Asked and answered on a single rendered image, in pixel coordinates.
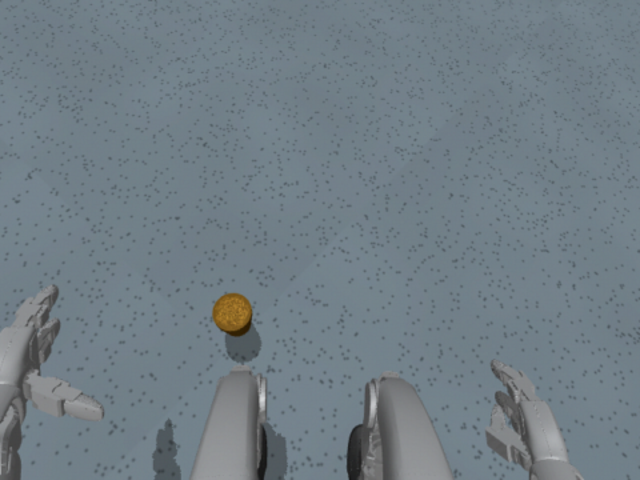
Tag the left robot arm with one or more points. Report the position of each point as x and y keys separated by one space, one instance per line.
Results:
x=12 y=415

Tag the right robot foot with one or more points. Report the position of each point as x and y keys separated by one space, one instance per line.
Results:
x=354 y=453

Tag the cup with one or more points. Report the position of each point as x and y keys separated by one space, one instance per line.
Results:
x=232 y=313

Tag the right robot arm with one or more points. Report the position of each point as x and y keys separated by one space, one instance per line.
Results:
x=553 y=470

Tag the left robot hand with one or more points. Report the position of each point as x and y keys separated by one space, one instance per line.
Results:
x=22 y=350

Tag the right robot hand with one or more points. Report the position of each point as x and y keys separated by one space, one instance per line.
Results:
x=537 y=435

